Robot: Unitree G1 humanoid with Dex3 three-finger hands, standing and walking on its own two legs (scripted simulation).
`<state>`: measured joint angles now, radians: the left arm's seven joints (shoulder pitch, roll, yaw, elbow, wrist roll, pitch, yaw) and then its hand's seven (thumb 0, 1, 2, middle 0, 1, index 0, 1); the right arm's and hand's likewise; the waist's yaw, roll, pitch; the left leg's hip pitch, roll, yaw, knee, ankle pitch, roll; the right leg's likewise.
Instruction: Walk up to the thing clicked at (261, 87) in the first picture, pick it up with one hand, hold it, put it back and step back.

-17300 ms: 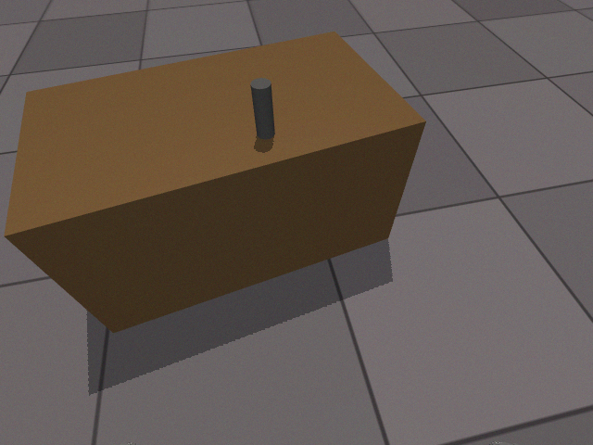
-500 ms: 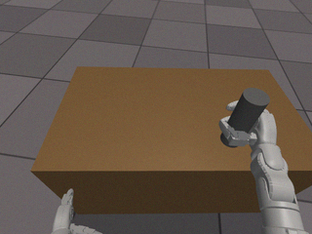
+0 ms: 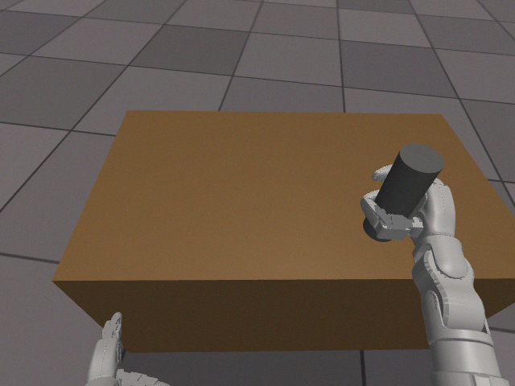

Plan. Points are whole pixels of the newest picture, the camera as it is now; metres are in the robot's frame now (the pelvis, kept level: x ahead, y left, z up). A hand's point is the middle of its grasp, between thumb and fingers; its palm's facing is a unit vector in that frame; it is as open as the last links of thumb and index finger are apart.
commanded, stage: hold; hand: right
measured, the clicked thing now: (397, 197) +0.33 -0.18 +0.14
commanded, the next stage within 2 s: crouch in 0.04 s
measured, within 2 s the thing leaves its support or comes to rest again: neither
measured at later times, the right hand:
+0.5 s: hand (377, 202) +0.37 -0.18 +0.08, palm faces +0.16 +0.99 +0.01, open 7.2 cm
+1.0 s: hand (364, 193) +0.44 -0.19 +0.02, palm faces +0.15 +0.99 +0.02, open 7.1 cm
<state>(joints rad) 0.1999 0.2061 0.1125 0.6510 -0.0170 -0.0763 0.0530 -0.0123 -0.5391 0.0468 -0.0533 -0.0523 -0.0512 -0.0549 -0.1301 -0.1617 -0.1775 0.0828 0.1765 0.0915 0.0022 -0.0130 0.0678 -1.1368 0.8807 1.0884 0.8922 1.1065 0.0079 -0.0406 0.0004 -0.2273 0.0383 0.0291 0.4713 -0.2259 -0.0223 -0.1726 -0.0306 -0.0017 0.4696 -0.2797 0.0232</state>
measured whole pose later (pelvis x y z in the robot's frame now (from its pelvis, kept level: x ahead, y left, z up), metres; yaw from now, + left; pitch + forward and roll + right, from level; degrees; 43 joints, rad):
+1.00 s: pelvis -0.01 -0.02 -0.03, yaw +1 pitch +12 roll +1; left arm 0.26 0.19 0.05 0.42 0.02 -0.11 0.03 -0.01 -0.56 0.07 -0.06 -0.06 -0.05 -0.07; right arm -0.62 -0.30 -0.33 0.93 0.10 -0.34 0.03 -0.01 0.07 -1.15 0.89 1.07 0.90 1.10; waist 0.11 0.02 -0.06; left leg -0.65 0.04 0.00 0.75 -0.31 -0.04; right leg -0.61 -0.04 -0.01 0.80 -0.40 0.01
